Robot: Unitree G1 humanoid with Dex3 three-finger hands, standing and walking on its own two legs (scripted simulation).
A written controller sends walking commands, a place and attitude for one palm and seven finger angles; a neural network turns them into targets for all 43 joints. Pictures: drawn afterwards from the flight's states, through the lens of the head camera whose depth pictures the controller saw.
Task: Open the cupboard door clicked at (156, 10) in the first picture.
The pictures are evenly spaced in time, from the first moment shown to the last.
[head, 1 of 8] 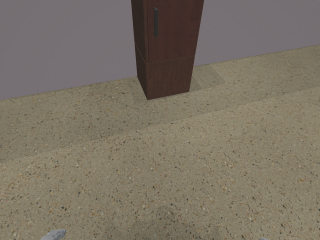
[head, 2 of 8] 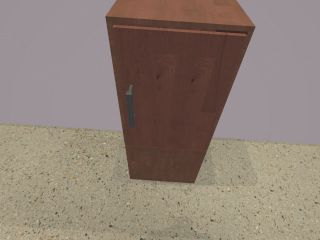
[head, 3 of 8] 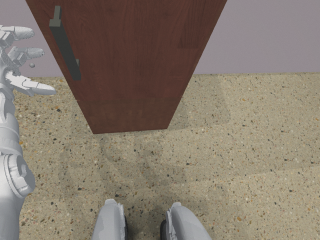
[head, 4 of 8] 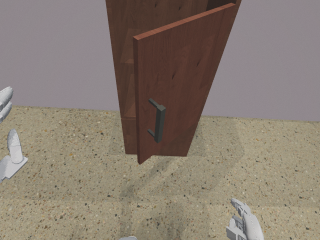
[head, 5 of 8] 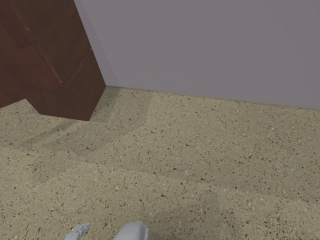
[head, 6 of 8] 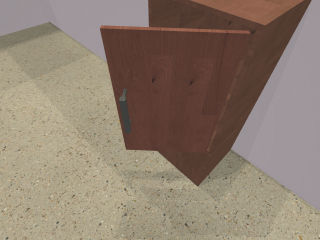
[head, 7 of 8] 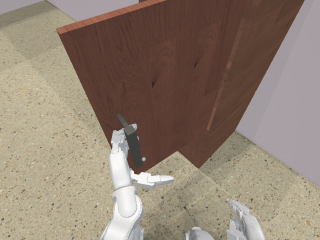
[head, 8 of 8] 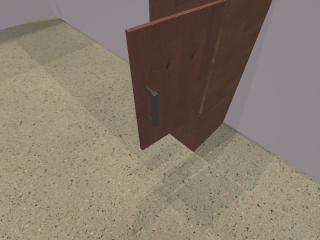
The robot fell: no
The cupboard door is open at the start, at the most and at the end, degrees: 0 83 83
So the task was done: yes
